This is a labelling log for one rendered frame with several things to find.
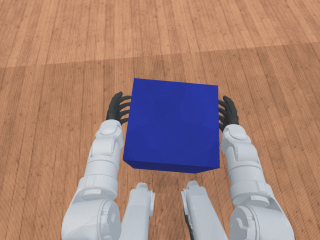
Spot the robot left forearm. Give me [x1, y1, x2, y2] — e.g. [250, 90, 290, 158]
[61, 119, 124, 240]

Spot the carton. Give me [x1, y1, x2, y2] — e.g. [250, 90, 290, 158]
[122, 78, 220, 174]

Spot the left robot shin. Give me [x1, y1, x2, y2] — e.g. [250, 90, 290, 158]
[129, 182, 149, 198]

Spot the robot right forearm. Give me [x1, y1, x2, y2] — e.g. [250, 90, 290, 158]
[220, 124, 295, 238]

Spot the robot right hand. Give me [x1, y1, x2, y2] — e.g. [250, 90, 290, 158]
[218, 95, 239, 133]

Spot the robot left upper arm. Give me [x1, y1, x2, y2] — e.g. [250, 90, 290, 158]
[62, 198, 122, 240]

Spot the robot right upper arm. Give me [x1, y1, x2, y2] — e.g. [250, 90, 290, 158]
[229, 204, 295, 240]

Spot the right robot thigh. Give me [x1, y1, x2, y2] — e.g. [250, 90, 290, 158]
[181, 184, 229, 240]

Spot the robot left hand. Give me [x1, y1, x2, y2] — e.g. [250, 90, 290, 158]
[106, 91, 131, 125]

